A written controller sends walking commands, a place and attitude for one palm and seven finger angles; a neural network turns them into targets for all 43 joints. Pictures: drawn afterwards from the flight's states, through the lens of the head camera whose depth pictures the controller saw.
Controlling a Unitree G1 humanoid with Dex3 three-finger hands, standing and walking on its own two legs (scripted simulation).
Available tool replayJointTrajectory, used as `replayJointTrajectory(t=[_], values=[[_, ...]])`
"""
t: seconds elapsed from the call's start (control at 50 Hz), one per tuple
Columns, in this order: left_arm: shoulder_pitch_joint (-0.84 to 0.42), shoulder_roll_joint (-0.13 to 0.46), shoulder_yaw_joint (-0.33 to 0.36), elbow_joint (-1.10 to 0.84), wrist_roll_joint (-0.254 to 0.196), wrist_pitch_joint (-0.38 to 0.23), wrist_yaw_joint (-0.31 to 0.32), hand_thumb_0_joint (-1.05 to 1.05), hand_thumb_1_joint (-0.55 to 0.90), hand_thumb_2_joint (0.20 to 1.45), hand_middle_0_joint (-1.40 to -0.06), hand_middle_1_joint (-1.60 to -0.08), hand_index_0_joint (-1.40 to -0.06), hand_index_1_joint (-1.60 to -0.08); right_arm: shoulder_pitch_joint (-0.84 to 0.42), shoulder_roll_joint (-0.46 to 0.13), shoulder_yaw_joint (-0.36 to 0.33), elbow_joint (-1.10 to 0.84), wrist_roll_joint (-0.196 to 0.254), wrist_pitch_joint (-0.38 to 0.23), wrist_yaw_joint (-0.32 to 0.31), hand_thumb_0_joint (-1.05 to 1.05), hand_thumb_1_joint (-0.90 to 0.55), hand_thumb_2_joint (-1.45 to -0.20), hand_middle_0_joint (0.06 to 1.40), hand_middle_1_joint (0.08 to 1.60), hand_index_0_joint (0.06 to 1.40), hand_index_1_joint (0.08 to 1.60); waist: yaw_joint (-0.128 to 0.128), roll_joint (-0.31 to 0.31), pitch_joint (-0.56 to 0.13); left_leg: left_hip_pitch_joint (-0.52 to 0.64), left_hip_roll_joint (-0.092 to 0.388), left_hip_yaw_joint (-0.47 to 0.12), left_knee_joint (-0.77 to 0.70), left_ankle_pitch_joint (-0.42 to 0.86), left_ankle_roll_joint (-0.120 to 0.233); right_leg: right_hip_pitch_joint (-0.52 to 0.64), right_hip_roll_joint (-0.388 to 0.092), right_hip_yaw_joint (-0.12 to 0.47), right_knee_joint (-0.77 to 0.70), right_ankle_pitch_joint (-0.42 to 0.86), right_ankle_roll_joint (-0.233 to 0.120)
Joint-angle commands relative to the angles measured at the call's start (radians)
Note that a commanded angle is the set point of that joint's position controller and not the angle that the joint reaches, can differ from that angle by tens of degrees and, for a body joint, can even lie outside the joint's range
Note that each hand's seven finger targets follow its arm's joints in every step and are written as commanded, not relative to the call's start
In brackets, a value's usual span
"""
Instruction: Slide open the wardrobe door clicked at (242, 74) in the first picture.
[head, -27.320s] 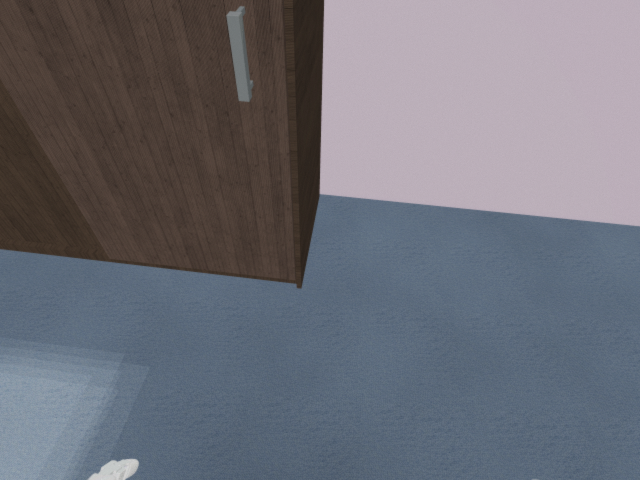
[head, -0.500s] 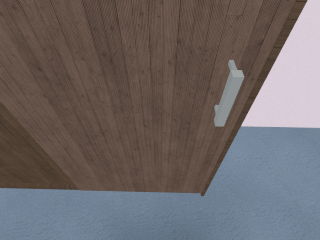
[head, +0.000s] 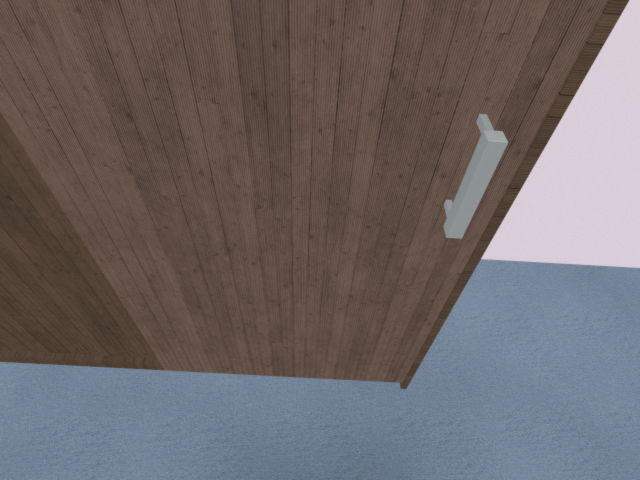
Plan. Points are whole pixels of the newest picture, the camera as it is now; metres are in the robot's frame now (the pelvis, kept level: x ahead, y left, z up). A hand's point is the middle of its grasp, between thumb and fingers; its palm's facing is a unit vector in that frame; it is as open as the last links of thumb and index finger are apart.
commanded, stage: come to a stop and stand still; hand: right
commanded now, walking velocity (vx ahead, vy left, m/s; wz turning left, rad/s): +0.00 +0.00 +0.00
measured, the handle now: (467, 179) +0.50 -0.18 +0.13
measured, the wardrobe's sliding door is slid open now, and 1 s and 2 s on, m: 0.00 0.00 0.00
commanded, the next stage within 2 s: look again from close up in 0.94 s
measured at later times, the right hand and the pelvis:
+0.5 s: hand out of the picture -0.04 -0.18 -0.17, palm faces +0.05 +0.99 -0.16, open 7.4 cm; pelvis -0.03 -0.01 +0.01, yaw +0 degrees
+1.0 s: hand out of the picture -0.05 -0.18 -0.17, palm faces +0.05 +0.99 -0.14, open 7.4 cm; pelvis -0.02 -0.03 +0.01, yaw +0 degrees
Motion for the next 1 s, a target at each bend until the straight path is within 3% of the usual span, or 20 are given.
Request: replayJointTrajectory(t=[0.0, 0.04, 0.06, 0.08, 0.1, 0.12, 0.14, 0.16, 0.24, 0.34, 0.44, 0.64, 0.98], values=[[0.030, 0.010, -0.014, -0.014, 0.000, -0.034, 0.005, 0.000, 0.900, 0.900, -0.200, -0.300, -0.200, -0.300, -0.006, -0.144, -0.024, -0.042, 0.005, -0.036, 0.000, 0.000, -0.900, -0.900, 0.200, 0.300, 0.200, 0.300, 0.018, 0.137, 0.034, -0.099, 0.185, -0.145, -0.214, 0.282, 0.084, 0.100, -0.007, 0.014, -0.035, 0.042, 0.016], [0.060, 0.017, -0.022, 0.015, -0.001, -0.050, 0.011, 0.000, 0.900, 0.900, -0.200, -0.300, -0.200, -0.300, 0.017, -0.138, -0.020, -0.018, 0.011, -0.038, 0.002, 0.000, -0.900, -0.900, 0.200, 0.300, 0.200, 0.300, 0.014, 0.051, 0.020, -0.090, 0.152, -0.120, -0.168, 0.278, 0.048, 0.186, -0.026, 0.032, -0.181, 0.208, 0.013], [0.069, 0.033, -0.026, 0.024, -0.002, -0.059, 0.016, 0.000, 0.900, 0.900, -0.200, -0.300, -0.200, -0.300, 0.029, -0.129, -0.017, -0.010, 0.013, -0.037, 0.003, 0.000, -0.900, -0.900, 0.200, 0.300, 0.200, 0.300, 0.003, -0.006, 0.015, -0.075, 0.120, -0.098, -0.151, 0.265, 0.022, 0.208, -0.063, 0.069, -0.215, 0.311, 0.002], [0.068, 0.049, -0.028, 0.031, 0.000, -0.061, 0.021, 0.000, 0.900, 0.900, -0.200, -0.300, -0.200, -0.300, 0.036, -0.115, -0.014, -0.001, 0.016, -0.033, 0.002, 0.000, -0.900, -0.900, 0.200, 0.300, 0.200, 0.300, -0.006, -0.041, 0.028, -0.060, 0.101, -0.091, -0.164, 0.223, 0.003, 0.191, -0.089, 0.088, -0.233, 0.326, -0.005], [0.065, 0.055, -0.031, 0.038, 0.002, -0.058, 0.024, 0.000, 0.900, 0.900, -0.200, -0.300, -0.200, -0.300, 0.038, -0.110, -0.012, 0.006, 0.014, -0.030, 0.001, 0.000, -0.900, -0.900, 0.200, 0.300, 0.200, 0.300, -0.010, -0.021, 0.047, -0.055, 0.095, -0.103, -0.202, 0.164, -0.003, 0.170, -0.094, 0.080, -0.240, 0.268, 0.000], [0.076, 0.050, -0.036, 0.050, 0.004, -0.061, 0.028, 0.000, 0.900, 0.900, -0.200, -0.300, -0.200, -0.300, 0.043, -0.118, -0.013, 0.021, 0.015, -0.035, 0.004, 0.000, -0.900, -0.900, 0.200, 0.300, 0.200, 0.300, -0.009, -0.009, 0.039, -0.048, 0.096, -0.099, -0.195, 0.236, -0.003, 0.187, -0.089, 0.072, -0.229, 0.301, 0.003], [0.081, 0.048, -0.040, 0.063, 0.002, -0.064, 0.027, 0.000, 0.900, 0.900, -0.200, -0.300, -0.200, -0.300, 0.032, -0.122, -0.012, 0.036, 0.018, -0.032, 0.005, 0.000, -0.900, -0.900, 0.200, 0.300, 0.200, 0.300, -0.009, -0.095, 0.012, -0.012, 0.103, -0.082, -0.180, 0.252, -0.003, 0.189, -0.085, 0.078, -0.243, 0.322, 0.001], [0.091, 0.050, -0.041, 0.067, 0.000, -0.065, 0.028, 0.000, 0.900, 0.900, -0.200, -0.300, -0.200, -0.300, 0.032, -0.127, -0.013, 0.039, 0.019, -0.030, 0.004, 0.000, -0.900, -0.900, 0.200, 0.300, 0.200, 0.300, -0.012, -0.100, 0.003, 0.025, 0.094, -0.084, -0.188, 0.227, -0.004, 0.178, -0.089, 0.083, -0.254, 0.301, -0.001], [0.097, 0.048, -0.041, 0.074, 0.001, -0.058, 0.025, 0.000, 0.900, 0.900, -0.200, -0.300, -0.200, -0.300, 0.019, -0.125, -0.008, 0.054, 0.019, -0.026, 0.007, 0.000, -0.900, -0.900, 0.200, 0.300, 0.200, 0.300, -0.005, -0.011, 0.038, -0.010, 0.091, -0.093, -0.253, 0.051, -0.004, 0.157, -0.070, 0.075, -0.297, 0.132, 0.007], [0.128, 0.036, -0.041, 0.085, 0.005, -0.054, 0.022, 0.000, 0.900, 0.900, -0.200, -0.300, -0.200, -0.300, 0.020, -0.114, -0.009, 0.061, 0.016, -0.022, 0.006, 0.000, -0.900, -0.900, 0.200, 0.300, 0.200, 0.300, 0.000, 0.032, 0.087, -0.062, 0.088, -0.096, -0.278, -0.051, -0.005, 0.137, -0.057, 0.071, -0.322, 0.050, 0.005], [0.155, 0.028, -0.040, 0.088, 0.005, -0.057, 0.022, 0.000, 0.900, 0.900, -0.200, -0.300, -0.200, -0.300, 0.035, -0.102, -0.010, 0.062, 0.013, -0.023, 0.004, 0.000, -0.900, -0.900, 0.200, 0.300, 0.200, 0.300, 0.003, 0.039, 0.084, -0.071, 0.084, -0.088, -0.267, -0.055, -0.007, 0.127, -0.058, 0.078, -0.335, 0.026, 0.000], [0.167, 0.021, -0.038, 0.088, 0.003, -0.067, 0.024, 0.000, 0.900, 0.900, -0.200, -0.300, -0.200, -0.300, 0.078, -0.081, -0.008, 0.076, 0.011, -0.028, 0.001, 0.000, -0.900, -0.900, 0.200, 0.300, 0.200, 0.300, -0.002, -0.020, 0.061, -0.043, 0.080, -0.070, -0.230, 0.025, -0.011, 0.112, -0.068, 0.106, -0.364, 0.012, -0.008], [0.150, 0.032, -0.042, 0.085, -0.002, -0.076, 0.026, 0.000, 0.900, 0.900, -0.200, -0.300, -0.200, -0.300, 0.089, -0.076, 0.000, 0.094, 0.009, -0.035, -0.003, 0.000, -0.900, -0.900, 0.200, 0.300, 0.200, 0.300, -0.003, -0.001, 0.050, -0.029, 0.091, -0.064, -0.222, 0.117, -0.021, 0.168, -0.072, 0.093, -0.340, 0.149, -0.013]])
